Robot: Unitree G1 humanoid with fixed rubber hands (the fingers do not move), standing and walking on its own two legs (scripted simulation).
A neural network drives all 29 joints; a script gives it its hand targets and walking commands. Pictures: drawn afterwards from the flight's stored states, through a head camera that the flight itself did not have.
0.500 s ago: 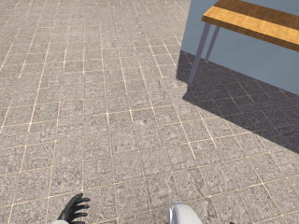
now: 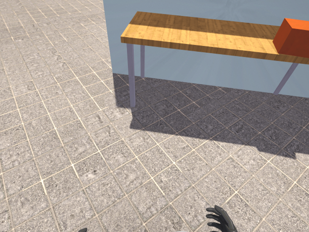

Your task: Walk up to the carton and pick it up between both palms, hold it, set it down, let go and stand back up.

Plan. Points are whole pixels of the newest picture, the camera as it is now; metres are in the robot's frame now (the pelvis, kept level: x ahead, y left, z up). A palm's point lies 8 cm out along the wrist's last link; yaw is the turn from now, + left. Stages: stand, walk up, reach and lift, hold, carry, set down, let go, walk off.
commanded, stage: walk up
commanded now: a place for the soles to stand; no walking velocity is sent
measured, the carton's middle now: (304, 38) +1.19 -0.95 +0.02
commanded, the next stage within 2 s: none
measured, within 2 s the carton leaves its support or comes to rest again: neither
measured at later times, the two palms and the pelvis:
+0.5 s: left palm (148, 142) +0.45 +0.04 -0.09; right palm (278, 195) +0.26 -0.37 -0.10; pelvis +0.24 -0.11 +0.00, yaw -22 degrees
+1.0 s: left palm (176, 103) +0.66 -0.09 -0.09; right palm (285, 166) +0.35 -0.42 -0.07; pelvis +0.43 -0.20 +0.03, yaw -34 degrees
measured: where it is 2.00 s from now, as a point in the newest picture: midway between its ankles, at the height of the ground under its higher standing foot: (219, 167)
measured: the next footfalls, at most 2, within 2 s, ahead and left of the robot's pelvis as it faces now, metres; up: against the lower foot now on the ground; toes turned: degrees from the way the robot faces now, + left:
right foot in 0.30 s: +0.31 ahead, -0.22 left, +0.00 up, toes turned -21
left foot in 0.68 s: +0.50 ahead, -0.08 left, +0.00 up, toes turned -14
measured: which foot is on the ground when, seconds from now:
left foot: down 0.00-0.30, up 0.32-0.66, down 0.68-1.00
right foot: up 0.00-0.28, down 0.30-0.70, up 0.72-1.00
